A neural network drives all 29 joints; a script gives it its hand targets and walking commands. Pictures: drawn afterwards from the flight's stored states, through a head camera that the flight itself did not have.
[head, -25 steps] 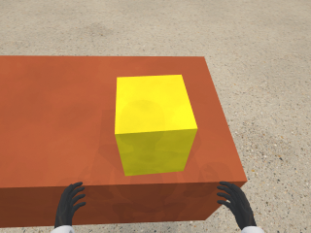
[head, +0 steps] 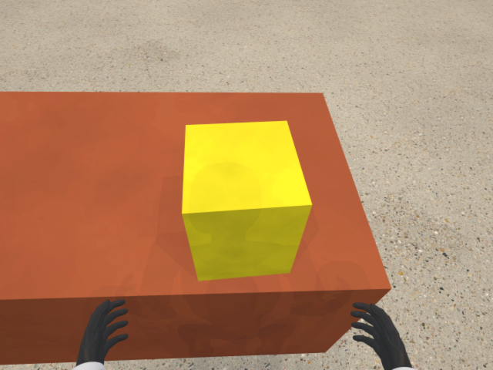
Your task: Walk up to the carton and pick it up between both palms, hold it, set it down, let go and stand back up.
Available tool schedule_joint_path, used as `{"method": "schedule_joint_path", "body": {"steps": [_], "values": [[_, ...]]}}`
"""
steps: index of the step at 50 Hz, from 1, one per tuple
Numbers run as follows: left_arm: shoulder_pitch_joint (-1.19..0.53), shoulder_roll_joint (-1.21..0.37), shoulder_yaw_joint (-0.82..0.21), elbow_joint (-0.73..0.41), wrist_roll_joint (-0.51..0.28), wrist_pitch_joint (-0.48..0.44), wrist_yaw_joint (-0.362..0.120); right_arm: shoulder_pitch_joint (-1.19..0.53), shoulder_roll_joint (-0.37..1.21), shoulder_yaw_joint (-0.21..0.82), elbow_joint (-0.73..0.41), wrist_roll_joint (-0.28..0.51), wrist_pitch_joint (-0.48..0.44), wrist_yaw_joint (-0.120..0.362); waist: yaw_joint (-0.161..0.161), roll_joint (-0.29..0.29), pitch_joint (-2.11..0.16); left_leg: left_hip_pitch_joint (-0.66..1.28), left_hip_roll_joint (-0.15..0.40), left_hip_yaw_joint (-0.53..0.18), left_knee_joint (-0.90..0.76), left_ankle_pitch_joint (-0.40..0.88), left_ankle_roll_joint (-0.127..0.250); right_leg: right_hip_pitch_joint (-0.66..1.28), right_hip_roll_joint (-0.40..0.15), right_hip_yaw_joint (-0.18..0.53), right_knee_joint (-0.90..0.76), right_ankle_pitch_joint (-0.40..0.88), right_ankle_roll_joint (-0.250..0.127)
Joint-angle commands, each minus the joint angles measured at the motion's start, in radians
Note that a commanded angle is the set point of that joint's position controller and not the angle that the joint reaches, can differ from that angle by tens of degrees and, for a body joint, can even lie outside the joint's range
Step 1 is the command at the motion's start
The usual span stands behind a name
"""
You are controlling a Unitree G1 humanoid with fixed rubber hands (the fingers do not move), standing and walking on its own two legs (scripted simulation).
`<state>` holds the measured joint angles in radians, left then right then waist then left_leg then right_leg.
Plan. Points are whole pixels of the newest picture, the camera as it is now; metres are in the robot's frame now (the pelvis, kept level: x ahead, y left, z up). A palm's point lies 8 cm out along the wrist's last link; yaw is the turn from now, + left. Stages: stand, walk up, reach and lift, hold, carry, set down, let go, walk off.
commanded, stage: set down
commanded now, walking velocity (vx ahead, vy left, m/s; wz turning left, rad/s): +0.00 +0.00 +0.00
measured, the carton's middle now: (241, 203) +0.44 +0.04 -0.02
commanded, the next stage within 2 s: let go in 0.78 s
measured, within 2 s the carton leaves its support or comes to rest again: neither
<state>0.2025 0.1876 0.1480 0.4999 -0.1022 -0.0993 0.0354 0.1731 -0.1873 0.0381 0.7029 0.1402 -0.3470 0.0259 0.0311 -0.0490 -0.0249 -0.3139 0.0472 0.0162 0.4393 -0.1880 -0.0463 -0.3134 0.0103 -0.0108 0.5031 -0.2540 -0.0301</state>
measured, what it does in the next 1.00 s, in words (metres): stands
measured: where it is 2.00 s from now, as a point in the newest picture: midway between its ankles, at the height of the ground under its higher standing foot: outside the picture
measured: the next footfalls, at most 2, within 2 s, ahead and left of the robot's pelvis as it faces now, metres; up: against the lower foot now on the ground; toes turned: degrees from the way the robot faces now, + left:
none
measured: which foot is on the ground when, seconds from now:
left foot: down 0.00-1.00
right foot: down 0.00-1.00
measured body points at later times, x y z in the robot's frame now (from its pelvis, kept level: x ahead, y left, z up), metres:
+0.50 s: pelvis +0.00 +0.00 +0.00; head +0.03 +0.01 +0.45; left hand +0.17 +0.26 -0.08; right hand +0.18 -0.22 -0.08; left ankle +0.02 +0.15 -0.74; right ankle +0.00 -0.10 -0.74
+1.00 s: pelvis +0.00 +0.00 +0.00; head +0.03 +0.01 +0.45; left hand +0.17 +0.26 -0.08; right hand +0.18 -0.23 -0.09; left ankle +0.02 +0.15 -0.74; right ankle +0.00 -0.10 -0.74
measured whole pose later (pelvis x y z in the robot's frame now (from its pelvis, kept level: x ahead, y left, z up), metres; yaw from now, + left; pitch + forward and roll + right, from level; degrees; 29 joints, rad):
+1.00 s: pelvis +0.00 +0.00 +0.00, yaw +0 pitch +4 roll +1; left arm 0.20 0.21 0.13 0.47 -0.05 0.08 -0.02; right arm 0.15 -0.18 -0.02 0.75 0.03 -0.26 0.00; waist 0.03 -0.05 0.00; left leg -0.30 0.05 0.02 0.42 -0.18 -0.05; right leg -0.31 0.01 -0.01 0.50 -0.25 -0.03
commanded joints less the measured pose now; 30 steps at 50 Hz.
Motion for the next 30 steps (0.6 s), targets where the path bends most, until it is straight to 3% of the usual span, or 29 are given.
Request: {"method": "schedule_joint_path", "body": {"steps": [1, 2, 3, 5, 6, 7, 8, 9, 10, 12, 13, 14, 15, 16, 17, 18, 19, 20, 21, 22, 23, 24, 25, 26, 27, 28, 29, 30], "values": [[-0.026, 0.12, -0.128, -0.2, 0.005, 0.02, -0.032, -0.029, -0.084, -0.04, -0.134, -0.052, -0.006, -0.015, -0.024, 0.045, -0.111, 0.309, -0.066, 0.045, -0.068, 0.141, 0.032, 0.088, 0.014, 0.006, -0.188, 0.126, -0.001], [-0.064, 0.121, -0.13, -0.085, 0.012, 0.062, -0.054, -0.072, -0.049, -0.032, -0.068, -0.089, 0.021, -0.029, -0.045, 0.029, -0.049, 0.28, -0.076, 0.063, -0.062, 0.06, 0.043, 0.072, -0.01, 0.034, -0.214, 0.039, 0.001], [-0.083, 0.144, -0.126, -0.174, 0.012, 0.051, -0.046, -0.073, -0.07, -0.035, -0.142, -0.077, 0.018, -0.028, -0.031, 0.004, -0.069, 0.273, -0.072, 0.051, -0.066, 0.051, 0.049, 0.066, -0.007, 0.023, -0.203, 0.034, 0.009], [-0.064, 0.136, -0.121, -0.111, 0.022, 0.078, -0.056, -0.065, -0.038, -0.029, -0.069, -0.092, 0.038, -0.032, -0.047, 0.03, -0.042, 0.273, -0.072, 0.058, -0.063, 0.046, 0.048, 0.074, -0.014, 0.029, -0.203, 0.05, 0.003], [-0.069, 0.15, -0.104, -0.142, 0.023, 0.081, -0.058, -0.065, -0.042, -0.031, -0.112, -0.087, 0.029, -0.04, -0.034, 0.019, -0.082, 0.274, -0.075, 0.06, -0.065, 0.063, 0.047, 0.096, -0.01, 0.021, -0.196, 0.04, 0.007], [-0.07, 0.155, -0.107, -0.2, 0.029, 0.082, -0.051, -0.068, -0.05, -0.047, -0.109, -0.087, 0.031, -0.032, -0.026, 0.037, -0.085, 0.314, -0.073, 0.055, -0.064, 0.114, 0.039, 0.088, 0.001, -0.007, -0.191, 0.134, 0.013], [-0.044, 0.151, -0.119, -0.196, 0.022, 0.076, -0.054, -0.047, -0.044, -0.039, -0.097, -0.083, 0.023, -0.037, -0.027, 0.043, -0.118, 0.324, -0.072, 0.048, -0.05, 0.143, 0.028, 0.083, -0.001, 0.013, -0.182, 0.17, 0.009], [-0.048, 0.143, -0.114, -0.083, 0.05, 0.099, -0.068, -0.061, -0.034, -0.026, -0.03, -0.111, 0.034, -0.041, -0.039, 0.014, -0.052, 0.312, -0.079, 0.057, -0.053, 0.092, 0.035, 0.078, -0.008, 0.019, -0.193, 0.148, 0.017], [-0.051, 0.153, -0.097, -0.145, 0.04, 0.085, -0.064, -0.037, -0.015, -0.017, -0.082, -0.102, 0.029, -0.041, -0.033, 0.04, -0.089, 0.295, -0.079, 0.052, -0.059, 0.118, 0.037, 0.103, 0.003, 0.006, -0.189, 0.137, 0.012], [-0.08, 0.173, -0.098, -0.133, 0.048, 0.102, -0.067, -0.027, -0.018, -0.036, -0.047, -0.116, 0.029, -0.047, -0.041, 0.034, -0.091, 0.292, -0.079, 0.061, -0.058, 0.092, 0.036, 0.1, -0.011, 0.011, -0.189, 0.144, 0.017], [-0.079, 0.19, -0.088, -0.185, 0.026, 0.097, -0.064, -0.047, -0.016, -0.03, -0.105, -0.108, 0.027, -0.048, -0.043, 0.008, -0.132, 0.294, -0.083, 0.067, -0.054, 0.087, 0.041, 0.126, -0.009, 0.005, -0.186, 0.12, 0.018], [-0.07, 0.143, -0.1, -0.251, 0.036, 0.089, -0.046, -0.046, -0.044, -0.054, -0.121, -0.1, 0.021, -0.034, -0.027, 0.075, -0.137, 0.326, -0.073, 0.056, -0.066, 0.14, 0.028, 0.097, 0.005, -0.004, -0.179, 0.171, 0.005], [-0.064, 0.145, -0.115, -0.091, 0.056, 0.113, -0.062, -0.056, -0.026, -0.046, 0.013, -0.128, 0.049, -0.04, -0.063, 0.066, -0.036, 0.313, -0.073, 0.058, -0.062, 0.099, 0.019, 0.074, -0.006, 0.009, -0.195, 0.144, 0.01], [-0.076, 0.182, -0.086, -0.156, 0.042, 0.104, -0.073, -0.045, -0.001, -0.029, -0.081, -0.118, 0.036, -0.052, -0.054, 0.012, -0.091, 0.306, -0.077, 0.063, -0.051, 0.107, 0.034, 0.108, -0.009, 0.003, -0.185, 0.157, 0.022], [-0.073, 0.168, -0.094, -0.179, 0.045, 0.109, -0.066, -0.052, -0.033, -0.048, -0.098, -0.122, 0.037, -0.049, -0.044, 0.021, -0.087, 0.313, -0.073, 0.055, -0.051, 0.109, 0.035, 0.081, -0.008, 0.006, -0.184, 0.157, 0.019], [-0.078, 0.154, -0.114, -0.146, 0.045, 0.118, -0.07, -0.043, -0.004, -0.049, -0.05, -0.12, 0.045, -0.053, -0.058, 0.025, -0.075, 0.303, -0.077, 0.052, -0.052, 0.071, 0.04, 0.083, -0.012, 0.009, -0.188, 0.133, 0.017], [-0.092, 0.167, -0.103, -0.211, 0.037, 0.114, -0.06, -0.076, -0.029, -0.054, -0.102, -0.113, 0.036, -0.043, -0.042, 0.037, -0.09, 0.301, -0.07, 0.066, -0.061, 0.094, 0.032, 0.081, 0.0, -0.01, -0.183, 0.112, 0.014], [-0.103, 0.149, -0.135, -0.153, 0.042, 0.135, -0.065, -0.069, -0.018, -0.059, 0.0, -0.115, 0.054, -0.043, -0.058, 0.069, -0.043, 0.33, -0.079, 0.064, -0.063, 0.081, 0.022, 0.059, -0.006, -0.002, -0.197, 0.096, 0.014], [-0.099, 0.16, -0.118, -0.128, 0.047, 0.141, -0.075, -0.085, -0.018, -0.054, -0.034, -0.134, 0.052, -0.052, -0.057, -0.002, -0.053, 0.313, -0.077, 0.066, -0.059, 0.045, 0.036, 0.065, -0.012, 0.005, -0.206, 0.067, 0.018], [-0.116, 0.157, -0.138, -0.146, 0.05, 0.146, -0.066, -0.079, -0.023, -0.078, -0.003, -0.141, 0.062, -0.044, -0.054, 0.057, -0.052, 0.316, -0.075, 0.068, -0.07, 0.037, 0.03, 0.039, -0.005, -0.006, -0.196, 0.047, 0.015], [-0.088, 0.172, -0.115, -0.15, 0.04, 0.149, -0.068, -0.07, -0.014, -0.079, -0.048, -0.142, 0.055, -0.049, -0.051, 0.024, -0.072, 0.298, -0.071, 0.071, -0.053, 0.056, 0.03, 0.072, -0.007, -0.014, -0.188, 0.073, 0.013], [-0.101, 0.158, -0.121, -0.127, 0.063, 0.164, -0.061, -0.093, -0.033, -0.077, -0.005, -0.148, 0.066, -0.037, -0.048, 0.065, -0.04, 0.291, -0.075, 0.07, -0.068, 0.038, 0.032, 0.055, -0.012, -0.008, -0.19, 0.053, 0.017], [-0.093, 0.182, -0.099, -0.164, 0.032, 0.151, -0.071, -0.068, -0.009, -0.058, -0.065, -0.131, 0.058, -0.045, -0.054, 0.01, -0.105, 0.297, -0.077, 0.078, -0.062, 0.082, 0.035, 0.103, -0.017, -0.006, -0.182, 0.125, 0.02], [-0.122, 0.17, -0.105, -0.155, 0.042, 0.151, -0.069, -0.101, -0.021, -0.062, -0.044, -0.139, 0.06, -0.05, -0.047, 0.001, -0.078, 0.306, -0.079, 0.073, -0.055, 0.057, 0.036, 0.062, -0.015, -0.002, -0.185, 0.118, 0.027], [-0.107, 0.17, -0.104, -0.186, 0.048, 0.151, -0.065, -0.084, -0.016, -0.07, -0.053, -0.148, 0.055, -0.045, -0.043, 0.055, -0.101, 0.31, -0.077, 0.068, -0.058, 0.094, 0.025, 0.075, -0.007, -0.007, -0.176, 0.139, 0.013], [-0.071, 0.157, -0.121, -0.159, 0.061, 0.157, -0.061, -0.072, -0.046, -0.071, -0.018, -0.15, 0.059, -0.038, -0.056, 0.017, -0.085, 0.339, -0.077, 0.067, -0.062, 0.083, 0.027, 0.071, -0.006, -0.005, -0.185, 0.121, 0.015], [-0.095, 0.165, -0.119, -0.216, 0.047, 0.147, -0.061, -0.071, -0.034, -0.092, -0.058, -0.156, 0.048, -0.045, -0.062, 0.03, -0.118, 0.33, -0.078, 0.069, -0.068, 0.106, 0.024, 0.086, -0.006, -0.016, -0.178, 0.151, 0.016], [-0.066, 0.176, -0.111, -0.221, 0.049, 0.151, -0.057, -0.069, -0.026, -0.09, -0.053, -0.151, 0.047, -0.042, -0.039, 0.018, -0.121, 0.332, -0.077, 0.068, -0.061, 0.119, 0.022, 0.08, -0.005, -0.019, -0.17, 0.174, 0.021]]}}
